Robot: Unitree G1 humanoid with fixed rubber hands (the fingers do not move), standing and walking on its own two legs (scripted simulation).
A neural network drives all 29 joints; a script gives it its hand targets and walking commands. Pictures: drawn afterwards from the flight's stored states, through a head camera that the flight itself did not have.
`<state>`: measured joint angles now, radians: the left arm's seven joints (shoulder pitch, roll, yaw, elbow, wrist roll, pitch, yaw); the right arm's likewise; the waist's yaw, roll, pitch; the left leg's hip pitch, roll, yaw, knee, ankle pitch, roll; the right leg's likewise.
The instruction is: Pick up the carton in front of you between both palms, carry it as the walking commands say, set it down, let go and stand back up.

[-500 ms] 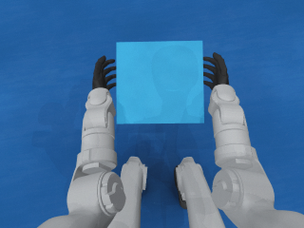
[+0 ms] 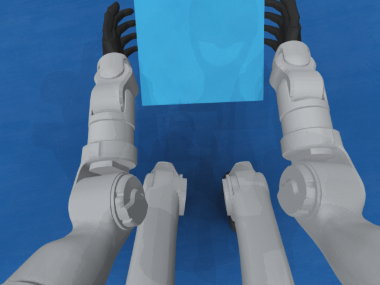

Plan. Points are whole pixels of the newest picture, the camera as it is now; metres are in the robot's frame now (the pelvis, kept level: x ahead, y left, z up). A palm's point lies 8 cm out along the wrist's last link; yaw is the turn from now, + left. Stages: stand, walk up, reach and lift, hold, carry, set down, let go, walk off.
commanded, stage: set down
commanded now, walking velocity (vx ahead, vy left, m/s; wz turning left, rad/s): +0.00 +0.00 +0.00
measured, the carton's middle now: (199, 56) +0.53 +0.01 -0.22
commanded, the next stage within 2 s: none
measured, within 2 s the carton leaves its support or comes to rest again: rests again in 0.42 s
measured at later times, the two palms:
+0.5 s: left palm (134, 56) +0.54 +0.16 -0.24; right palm (264, 45) +0.56 -0.14 -0.24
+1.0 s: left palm (132, 55) +0.55 +0.16 -0.25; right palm (265, 44) +0.57 -0.14 -0.25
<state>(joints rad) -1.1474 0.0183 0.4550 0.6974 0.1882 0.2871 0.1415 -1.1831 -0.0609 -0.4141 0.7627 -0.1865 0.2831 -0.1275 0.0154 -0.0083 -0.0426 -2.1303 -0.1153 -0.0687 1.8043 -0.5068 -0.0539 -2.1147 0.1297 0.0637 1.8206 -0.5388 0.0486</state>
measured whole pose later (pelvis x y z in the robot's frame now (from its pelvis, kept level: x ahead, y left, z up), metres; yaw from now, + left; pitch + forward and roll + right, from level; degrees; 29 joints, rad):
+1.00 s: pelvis +0.01 +0.00 -0.10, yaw +0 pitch +39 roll +1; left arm -1.40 0.15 0.50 0.86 0.15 0.19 0.01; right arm -1.47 -0.22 -0.37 0.97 -0.12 0.19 -0.03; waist 0.02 0.00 0.32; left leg -2.23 -0.10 -0.03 2.19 -0.63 -0.06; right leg -2.22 0.13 0.03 2.21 -0.66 0.04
